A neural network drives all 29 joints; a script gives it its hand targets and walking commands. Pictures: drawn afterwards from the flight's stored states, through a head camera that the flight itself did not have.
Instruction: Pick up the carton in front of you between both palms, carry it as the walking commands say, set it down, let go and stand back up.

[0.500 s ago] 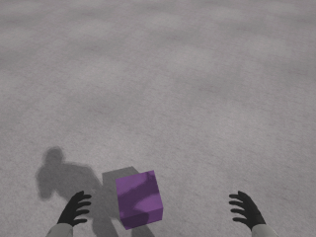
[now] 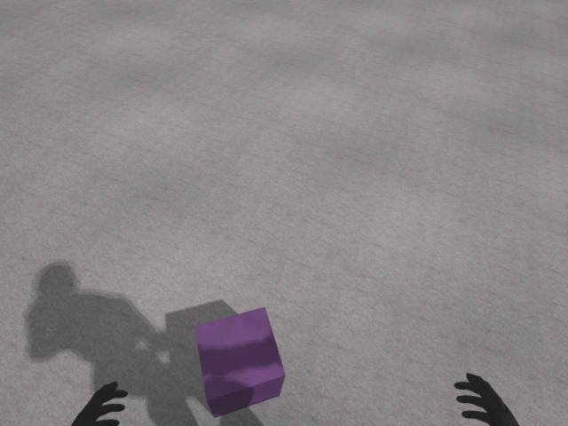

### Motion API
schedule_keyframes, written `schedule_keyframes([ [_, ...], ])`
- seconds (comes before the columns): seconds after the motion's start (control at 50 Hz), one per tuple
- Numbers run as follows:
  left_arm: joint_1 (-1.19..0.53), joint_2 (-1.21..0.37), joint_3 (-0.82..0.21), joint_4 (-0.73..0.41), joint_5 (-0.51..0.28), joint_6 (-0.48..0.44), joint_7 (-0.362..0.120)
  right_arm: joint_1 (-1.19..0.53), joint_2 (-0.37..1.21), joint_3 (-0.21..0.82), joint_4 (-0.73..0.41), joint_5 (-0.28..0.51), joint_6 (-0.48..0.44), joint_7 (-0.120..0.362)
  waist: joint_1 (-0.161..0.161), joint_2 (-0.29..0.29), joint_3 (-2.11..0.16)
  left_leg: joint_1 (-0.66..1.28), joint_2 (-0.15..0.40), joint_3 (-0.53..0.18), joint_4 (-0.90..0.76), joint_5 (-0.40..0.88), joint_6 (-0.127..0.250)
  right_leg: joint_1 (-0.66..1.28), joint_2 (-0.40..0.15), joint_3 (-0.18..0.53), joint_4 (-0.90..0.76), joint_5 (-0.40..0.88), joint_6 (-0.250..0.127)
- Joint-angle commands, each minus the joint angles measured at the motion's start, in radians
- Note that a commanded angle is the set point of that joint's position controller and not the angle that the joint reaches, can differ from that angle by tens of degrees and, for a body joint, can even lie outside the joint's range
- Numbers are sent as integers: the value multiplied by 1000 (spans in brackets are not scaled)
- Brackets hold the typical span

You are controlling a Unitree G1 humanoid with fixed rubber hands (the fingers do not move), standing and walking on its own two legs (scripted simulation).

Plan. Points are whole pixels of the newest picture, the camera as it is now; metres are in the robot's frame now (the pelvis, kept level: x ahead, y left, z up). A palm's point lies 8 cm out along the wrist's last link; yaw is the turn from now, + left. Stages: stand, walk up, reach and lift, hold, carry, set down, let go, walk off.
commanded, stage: stand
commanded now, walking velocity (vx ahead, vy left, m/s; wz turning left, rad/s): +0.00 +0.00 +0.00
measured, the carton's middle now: (239, 363) +0.37 +0.10 -0.64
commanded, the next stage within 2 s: none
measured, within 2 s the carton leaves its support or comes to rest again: neither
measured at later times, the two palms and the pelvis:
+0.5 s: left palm out of the picture +0.09 +0.29 -0.10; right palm out of the picture +0.10 -0.30 -0.08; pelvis -0.01 +0.00 +0.01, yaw +0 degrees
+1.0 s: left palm out of the picture +0.06 +0.30 -0.11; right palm out of the picture +0.07 -0.31 -0.08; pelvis -0.02 +0.00 +0.01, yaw +0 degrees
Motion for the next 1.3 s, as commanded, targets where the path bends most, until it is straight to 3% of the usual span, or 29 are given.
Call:
schedule_keyframes([
  [0.0, -4, 121, 25, -40, -2, -17, 8, -18, -171, -36, -35, 2, -13, -8, 4, 94, -88, 165, 99, -104, -73, 389, 12, -68, -48, 17, -44, 343, -13],
  [0.2, -19, 136, 16, 20, -6, -22, 11, -48, -178, -27, 27, 7, -16, -7, 4, 69, -64, 182, 99, -103, -98, 362, 10, -66, -61, 29, -80, 341, -18],
  [0.66, -33, 170, 7, 145, -10, -32, 4, -94, -211, -11, 159, 16, -16, 5, 0, 72, -8, 185, 109, -120, -186, 198, 9, -71, -78, 60, -176, 233, -34],
  [1.28, -61, 190, 4, 235, -18, -32, -1, -114, -233, -1, 240, 26, -21, 6, 2, 75, -11, 207, 120, -130, -215, 234, 9, -44, -91, 57, -210, 253, -38],
])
